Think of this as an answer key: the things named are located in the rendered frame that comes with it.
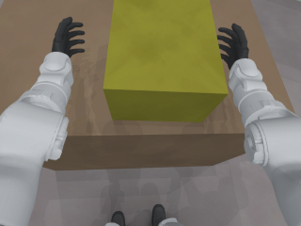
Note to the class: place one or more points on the robot foot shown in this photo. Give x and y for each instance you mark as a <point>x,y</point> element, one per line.
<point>158,214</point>
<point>118,218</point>

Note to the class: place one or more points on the pedestal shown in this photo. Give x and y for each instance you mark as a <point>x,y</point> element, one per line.
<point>95,141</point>

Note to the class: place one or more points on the right robot hand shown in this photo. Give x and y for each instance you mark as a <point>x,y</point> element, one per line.
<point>238,44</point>

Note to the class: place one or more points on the right robot forearm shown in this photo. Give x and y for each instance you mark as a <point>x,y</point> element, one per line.
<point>250,94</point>

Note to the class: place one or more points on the robot right upper arm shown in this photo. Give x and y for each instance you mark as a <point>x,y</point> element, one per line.
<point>275,145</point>

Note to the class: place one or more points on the carton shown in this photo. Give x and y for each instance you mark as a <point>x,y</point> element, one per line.
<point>163,61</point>

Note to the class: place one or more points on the robot left upper arm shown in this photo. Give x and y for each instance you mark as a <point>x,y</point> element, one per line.
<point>30,135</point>

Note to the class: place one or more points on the left robot forearm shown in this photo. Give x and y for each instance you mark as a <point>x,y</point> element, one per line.
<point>53,87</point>

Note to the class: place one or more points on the left robot hand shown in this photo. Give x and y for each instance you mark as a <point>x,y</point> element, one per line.
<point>62,42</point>

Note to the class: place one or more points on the left robot foot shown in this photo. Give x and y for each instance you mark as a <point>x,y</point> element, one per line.
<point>118,218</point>

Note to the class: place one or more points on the right robot foot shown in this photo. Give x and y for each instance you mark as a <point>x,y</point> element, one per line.
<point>158,214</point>

